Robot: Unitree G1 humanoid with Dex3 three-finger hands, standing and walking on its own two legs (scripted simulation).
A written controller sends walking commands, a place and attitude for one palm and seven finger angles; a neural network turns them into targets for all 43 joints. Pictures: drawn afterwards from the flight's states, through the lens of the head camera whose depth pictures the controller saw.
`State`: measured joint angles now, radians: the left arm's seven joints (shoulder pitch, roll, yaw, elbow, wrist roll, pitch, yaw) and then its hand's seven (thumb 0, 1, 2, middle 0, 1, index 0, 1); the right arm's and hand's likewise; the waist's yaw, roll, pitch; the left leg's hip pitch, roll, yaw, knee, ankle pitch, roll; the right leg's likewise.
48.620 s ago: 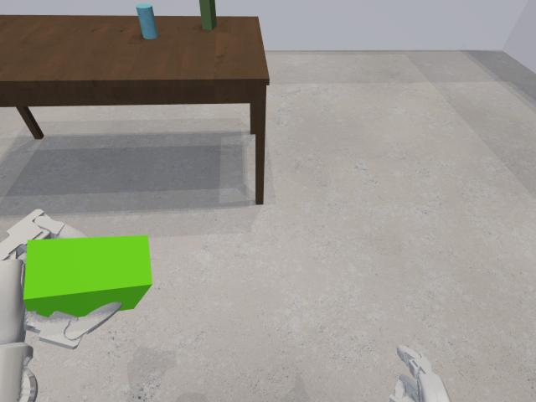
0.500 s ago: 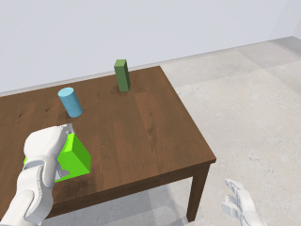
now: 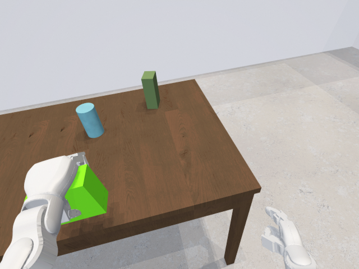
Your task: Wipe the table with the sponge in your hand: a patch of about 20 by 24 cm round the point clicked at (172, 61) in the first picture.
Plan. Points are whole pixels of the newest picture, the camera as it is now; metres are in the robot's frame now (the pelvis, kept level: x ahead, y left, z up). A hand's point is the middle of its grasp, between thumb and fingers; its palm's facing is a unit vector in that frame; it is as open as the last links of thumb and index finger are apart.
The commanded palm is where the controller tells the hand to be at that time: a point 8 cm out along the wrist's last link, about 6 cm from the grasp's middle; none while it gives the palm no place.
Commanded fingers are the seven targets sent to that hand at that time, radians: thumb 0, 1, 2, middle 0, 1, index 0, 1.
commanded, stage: bring the sponge back beside the body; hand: left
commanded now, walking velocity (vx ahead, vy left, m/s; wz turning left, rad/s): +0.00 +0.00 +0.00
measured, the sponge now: (75, 200) +0.21 +0.28 +0.06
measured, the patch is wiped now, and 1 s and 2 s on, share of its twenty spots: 1.00 1.00 1.00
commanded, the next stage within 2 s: step back with the hand held close in 0.82 s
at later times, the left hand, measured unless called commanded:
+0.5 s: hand (61, 200) +0.19 +0.28 +0.11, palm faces +0.06 -0.11 -0.99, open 10.0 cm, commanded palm +0.16 +0.28 +0.18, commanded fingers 0.00 0.10 1.30 -1.20 -1.60 -1.20 -1.60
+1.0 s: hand (69, 195) +0.20 +0.27 +0.11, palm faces +0.17 -0.47 -0.86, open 10.0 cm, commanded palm +0.16 +0.28 +0.17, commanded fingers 0.00 0.10 1.30 -1.20 -1.60 -1.20 -1.60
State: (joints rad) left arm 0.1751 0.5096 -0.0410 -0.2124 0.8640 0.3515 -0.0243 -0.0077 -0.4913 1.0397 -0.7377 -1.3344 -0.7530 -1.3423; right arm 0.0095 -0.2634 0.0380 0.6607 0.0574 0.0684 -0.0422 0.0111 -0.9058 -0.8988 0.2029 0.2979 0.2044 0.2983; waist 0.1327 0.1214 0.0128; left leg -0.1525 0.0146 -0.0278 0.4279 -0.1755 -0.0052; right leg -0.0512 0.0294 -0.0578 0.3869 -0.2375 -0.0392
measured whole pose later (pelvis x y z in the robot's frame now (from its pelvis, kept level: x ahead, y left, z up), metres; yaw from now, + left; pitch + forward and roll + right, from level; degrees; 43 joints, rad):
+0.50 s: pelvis +0.00 +0.00 +0.00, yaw +0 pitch -6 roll -1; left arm 0.31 0.53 -0.01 -0.36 0.85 0.35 -0.02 -0.01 -0.49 1.04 -0.74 -1.33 -0.75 -1.34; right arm 0.02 -0.26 0.04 0.65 0.05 0.06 -0.04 0.01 -0.91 -0.90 0.20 0.30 0.20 0.30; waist 0.14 0.12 0.02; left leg -0.16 0.02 -0.03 0.45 -0.18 0.00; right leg -0.06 0.03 -0.05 0.40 -0.24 -0.04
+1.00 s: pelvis +0.00 +0.00 +0.00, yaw +0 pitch -5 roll -1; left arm 0.31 0.50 0.10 -0.36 0.46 0.27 -0.01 -0.01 -0.49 1.04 -0.74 -1.33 -0.75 -1.34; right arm 0.05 -0.26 0.04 0.58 0.05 0.06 -0.05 0.01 -0.91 -0.90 0.20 0.30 0.20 0.30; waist 0.13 0.12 0.02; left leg -0.20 0.02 -0.04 0.49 -0.20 0.00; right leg -0.08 0.04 -0.06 0.41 -0.25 -0.04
